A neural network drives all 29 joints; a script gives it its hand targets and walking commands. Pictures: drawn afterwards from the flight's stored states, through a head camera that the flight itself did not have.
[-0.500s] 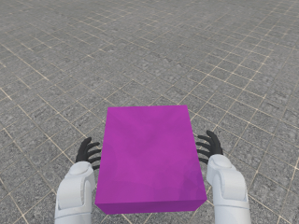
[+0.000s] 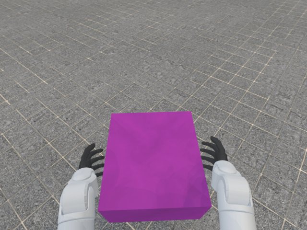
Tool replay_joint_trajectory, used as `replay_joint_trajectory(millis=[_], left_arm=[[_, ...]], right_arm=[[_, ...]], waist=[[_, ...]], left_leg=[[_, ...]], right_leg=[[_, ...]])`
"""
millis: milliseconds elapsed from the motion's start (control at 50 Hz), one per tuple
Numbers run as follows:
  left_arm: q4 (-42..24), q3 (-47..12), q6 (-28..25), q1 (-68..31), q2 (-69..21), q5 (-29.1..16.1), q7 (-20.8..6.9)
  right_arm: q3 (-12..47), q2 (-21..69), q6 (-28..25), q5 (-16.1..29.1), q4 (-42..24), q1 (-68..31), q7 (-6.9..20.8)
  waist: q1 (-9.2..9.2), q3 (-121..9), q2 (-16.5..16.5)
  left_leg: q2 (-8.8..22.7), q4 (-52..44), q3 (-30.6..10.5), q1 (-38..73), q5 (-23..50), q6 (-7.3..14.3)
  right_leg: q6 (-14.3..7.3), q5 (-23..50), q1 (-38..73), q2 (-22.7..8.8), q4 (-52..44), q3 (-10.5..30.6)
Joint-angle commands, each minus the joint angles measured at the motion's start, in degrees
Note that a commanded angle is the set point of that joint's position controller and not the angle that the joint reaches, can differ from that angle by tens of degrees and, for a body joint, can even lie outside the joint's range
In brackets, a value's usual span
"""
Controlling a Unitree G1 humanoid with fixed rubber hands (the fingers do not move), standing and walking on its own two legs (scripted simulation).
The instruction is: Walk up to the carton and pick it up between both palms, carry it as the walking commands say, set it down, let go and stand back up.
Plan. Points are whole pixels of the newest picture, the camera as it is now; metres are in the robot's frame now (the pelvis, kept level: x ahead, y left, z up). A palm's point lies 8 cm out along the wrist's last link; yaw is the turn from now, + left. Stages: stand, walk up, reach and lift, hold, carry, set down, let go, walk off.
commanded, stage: carry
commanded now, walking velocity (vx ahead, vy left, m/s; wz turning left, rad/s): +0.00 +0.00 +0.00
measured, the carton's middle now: (153, 163) +0.31 +0.00 -0.05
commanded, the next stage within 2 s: none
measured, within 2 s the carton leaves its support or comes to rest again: neither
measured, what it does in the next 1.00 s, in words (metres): stands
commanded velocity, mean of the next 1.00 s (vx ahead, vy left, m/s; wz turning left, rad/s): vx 0.08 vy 0.00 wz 0.00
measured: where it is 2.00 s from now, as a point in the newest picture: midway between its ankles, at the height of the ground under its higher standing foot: (159, 199)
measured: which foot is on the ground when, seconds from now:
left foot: down 0.00-1.00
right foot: down 0.00-1.00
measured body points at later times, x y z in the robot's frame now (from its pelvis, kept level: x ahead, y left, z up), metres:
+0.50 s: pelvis +0.02 +0.01 +0.00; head +0.00 +0.00 +0.45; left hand +0.28 +0.18 +0.04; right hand +0.29 -0.16 +0.04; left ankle +0.05 +0.19 -0.73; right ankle +0.08 -0.13 -0.73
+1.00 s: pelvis +0.03 +0.01 +0.00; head +0.03 -0.01 +0.45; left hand +0.28 +0.17 +0.06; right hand +0.28 -0.17 +0.06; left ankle +0.05 +0.19 -0.73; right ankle +0.08 -0.13 -0.73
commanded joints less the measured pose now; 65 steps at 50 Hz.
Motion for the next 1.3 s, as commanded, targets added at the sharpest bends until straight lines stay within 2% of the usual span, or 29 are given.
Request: replay_joint_trajectory(millis=[0,160,260,280,300,340,360,420,440,460,560,580,600,640,660,680,700,720,760,820,860,880,900,960,1040,1080,1120,1200,1280], left_arm=[[-13.1,-31.5,-5.0,-28.4,-41.9,-16.1,-12.7],[-20.1,-34.6,-3.7,-28.0,-40.8,-18.0,-12.0],[-17.1,-34.0,-2.4,-25.2,-41.3,-16.8,-11.7],[-8.3,-30.7,-2.9,-23.2,-37.8,-13.1,-12.4],[-18.5,-34.9,-3.4,-29.2,-40.6,-17.4,-12.3],[-21.2,-36.9,-2.0,-30.7,-42.6,-18.4,-11.9],[-6.3,-31.1,-2.6,-26.1,-37.9,-12.3,-12.8],[-23.3,-36.2,-2.2,-30.3,-42.0,-19.3,-11.6],[-9.4,-31.3,-2.5,-27.9,-37.8,-13.7,-12.3],[-19.1,-35.3,-1.9,-28.9,-42.2,-17.9,-11.8],[-10.4,-32.0,-3.2,-29.2,-39.5,-15.1,-13.2],[-16.5,-34.0,-2.9,-29.7,-42.6,-17.9,-12.6],[-10.5,-31.1,-2.6,-27.4,-39.0,-15.0,-12.9],[-17.7,-34.5,-2.8,-31.4,-41.9,-18.0,-12.6],[-10.7,-31.4,-3.3,-31.1,-38.9,-15.3,-12.6],[-14.2,-32.3,-3.7,-28.6,-41.2,-16.5,-12.5],[-11.1,-31.7,-3.8,-29.7,-39.5,-15.7,-12.8],[-14.5,-33.4,-4.5,-31.7,-40.9,-16.8,-12.8],[-26.5,-37.3,-3.6,-31.7,-45.3,-22.0,-11.7],[-15.2,-32.9,-2.5,-26.6,-41.1,-16.9,-11.9],[-17.3,-33.9,-1.9,-25.0,-40.6,-16.8,-11.4],[-37.4,-46.4,0.9,-27.6,-51.8,-25.7,-11.0],[-38.0,-46.2,3.2,-27.1,-52.4,-25.1,-11.1],[-37.2,-46.2,8.4,-30.5,-50.5,-22.6,-10.7],[-39.5,-47.2,14.3,-28.6,-47.5,-23.7,-9.9],[-38.4,-46.7,16.4,-25.7,-47.9,-23.0,-10.0],[-37.5,-46.5,18.6,-27.5,-47.2,-23.6,-10.4],[-32.1,-42.6,21.1,-26.2,-44.8,-22.9,-10.0],[-30.1,-40.1,21.8,-23.7,-47.0,-22.0,-9.9]], right_arm=[[33.0,40.1,-3.4,16.9,-12.5,-26.3,12.6],[33.8,40.0,-1.9,17.4,-15.6,-22.6,11.9],[34.4,39.9,-0.8,17.3,-14.1,-22.1,12.0],[30.7,36.6,-0.9,13.3,-4.7,-19.5,12.7],[32.8,39.2,-1.3,16.1,-12.8,-22.5,12.5],[33.7,40.7,-0.5,17.5,-15.8,-24.0,12.4],[28.7,36.8,-1.1,11.7,-0.6,-20.0,13.4],[34.1,40.9,-0.7,18.8,-18.5,-24.6,12.0],[29.4,37.3,-0.6,12.7,-2.9,-20.4,12.8],[33.4,41.3,-0.3,17.2,-13.8,-23.1,12.2],[30.2,38.5,-1.4,13.1,-5.5,-22.3,12.6],[33.7,40.5,-1.4,17.0,-15.3,-26.7,12.0],[31.2,38.3,-0.8,13.9,-7.0,-22.7,12.3],[32.9,41.5,-0.9,16.5,-12.0,-24.2,12.4],[28.7,38.3,-1.2,13.2,-3.6,-22.4,12.7],[32.8,39.7,-1.8,16.6,-12.2,-25.9,12.4],[30.3,38.9,-1.6,14.1,-5.1,-22.0,12.6],[30.5,39.8,-2.4,14.8,-8.0,-23.2,12.7],[36.0,43.2,-2.2,21.4,-24.7,-27.5,11.5],[32.5,39.7,-0.9,16.3,-12.4,-22.1,11.5],[33.5,38.7,-0.1,16.2,-14.9,-20.4,11.3],[47.0,50.1,2.7,25.7,-35.0,-24.4,10.8],[47.6,50.6,4.9,25.1,-36.8,-24.4,10.9],[46.4,50.8,10.2,23.5,-30.6,-23.6,11.4],[44.8,47.1,16.2,22.6,-29.9,-18.2,10.6],[45.3,47.5,17.7,23.6,-31.8,-19.4,10.8],[44.9,47.2,19.4,23.3,-31.2,-21.0,10.7],[43.8,45.2,22.5,22.6,-31.0,-24.9,9.9],[45.0,46.5,24.5,24.6,-30.9,-25.7,10.3]], waist=[[0.37,-19.2,-3.9],[0.3,-20.4,-2.6],[0.5,-18.1,-1.0],[0.41,-18.5,-0.9],[0.39,-17.8,-0.9],[0.77,-17.5,2.2],[0.77,-17.5,2.5],[0.58,-18.6,0.0],[0.52,-17.5,-1.7],[0.55,-18.5,-1.1],[0.32,-16.1,-3.2],[0.41,-14.2,-3.4],[0.38,-13.2,-4.2],[0.61,-16.0,-1.4],[0.58,-16.7,-0.6],[0.57,-17.2,-3.3],[0.38,-17.7,-1.8],[0.47,-18.1,-0.4],[0.55,-21.9,-0.8],[0.42,-21.6,-2.1],[0.44,-21.3,-3.1],[0.51,-20.6,-5.4],[0.42,-19.1,-5.4],[-0.09,-16.0,-0.4],[-0.67,-16.8,4.2],[-0.53,-15.5,6.9],[-0.27,-11.1,3.4],[0.85,-6.2,-13.8],[0.54,-8.8,-10.6]], left_leg=[[-0.1,-3.1,1.6,5.2,-3.1,4.4],[0.8,-2.8,1.1,7.1,2.0,4.5],[0.3,-3.7,1.4,5.0,-1.2,4.2],[0.6,-3.1,1.6,7.0,0.4,4.2],[0.8,-4.1,1.1,6.0,0.2,4.2],[2.1,-5.5,-0.5,6.2,2.8,4.7],[2.3,-5.1,-0.3,5.3,4.9,4.5],[1.2,-2.7,1.6,7.0,5.8,4.1],[1.0,-2.5,1.6,6.3,4.6,3.8],[1.4,-4.1,0.7,6.7,3.6,4.5],[0.0,-3.3,2.0,5.5,-2.6,4.1],[0.3,-5.5,1.0,4.0,-5.7,4.4],[0.5,-4.8,1.1,4.0,-6.5,4.4],[1.7,-6.7,-0.6,4.1,-6.5,4.8],[1.3,-5.7,0.8,3.7,-3.5,4.2],[1.0,-4.9,1.0,4.9,-1.1,4.3],[0.7,-3.9,1.7,6.1,1.3,4.0],[1.1,-3.7,2.0,7.7,3.1,3.8],[1.4,-2.7,1.8,8.4,9.1,4.1],[1.3,-2.2,1.8,7.8,6.5,4.4],[0.8,-2.6,1.2,5.7,1.2,4.5],[0.3,-3.1,2.5,4.8,-7.1,4.1],[-0.5,-4.8,1.8,3.3,-14.7,4.7],[1.0,-8.7,-1.1,3.3,-21.7,4.6],[3.2,-11.4,-3.7,9.7,-10.0,5.5],[5.6,-14.6,-6.2,13.3,-13.3,6.3],[3.8,-11.5,-2.8,6.8,-19.7,4.6],[-1.7,4.8,6.5,-9.6,-13.7,1.5],[-2.9,-4.0,7.5,1.7,-8.7,4.0]], right_leg=[[-0.6,-6.8,8.8,-3.7,-7.9,3.8],[-0.6,1.7,9.7,-3.2,-4.7,2.3],[-0.5,-1.1,9.2,-3.5,-6.0,2.8],[-0.3,-0.4,8.1,-3.5,-6.1,2.9],[0.2,-0.8,8.3,-3.1,-5.3,2.0],[0.4,1.5,9.1,-2.1,-3.5,0.6],[0.8,3.5,10.0,-2.3,-3.1,0.2],[1.0,5.3,9.9,-3.0,-3.9,1.0],[1.2,6.2,10.2,-3.0,-3.7,0.9],[1.3,5.0,10.8,-2.9,-3.3,0.5],[0.8,-3.5,8.3,-3.5,-7.4,2.6],[0.8,-6.8,7.4,-2.9,-7.5,2.1],[0.6,-8.8,6.5,-2.9,-8.6,2.8],[0.7,-6.7,9.3,-1.8,-5.9,1.0],[0.5,-1.8,11.1,-2.3,-5.5,1.1],[0.6,1.3,10.7,-2.2,-5.6,1.6],[0.5,3.5,10.6,-2.9,-5.4,1.9],[0.5,5.4,10.2,-2.9,-4.6,1.7],[0.5,10.1,13.0,-2.7,-2.7,0.5],[0.3,9.1,13.2,-3.0,-3.3,0.9],[-0.5,2.3,13.7,-3.3,-4.2,1.7],[-0.7,-7.2,12.8,-4.0,-6.5,2.5],[-1.4,-19.2,11.6,-3.7,-9.2,2.8],[-1.5,-23.4,7.5,-4.1,-9.7,3.4],[-0.3,-9.4,9.6,-2.5,-5.5,-0.6],[0.3,-9.2,6.2,-0.3,-3.6,-2.7],[-0.5,-16.3,8.1,-2.1,-9.2,0.2],[-4.8,-24.1,19.4,-11.8,-18.4,12.9],[-3.5,-11.9,15.3,-11.0,-16.0,8.4]])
